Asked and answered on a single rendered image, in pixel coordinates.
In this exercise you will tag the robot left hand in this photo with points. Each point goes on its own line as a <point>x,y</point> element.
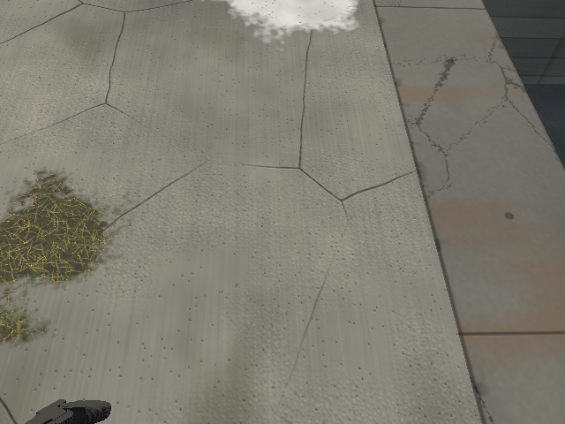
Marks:
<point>78,412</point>

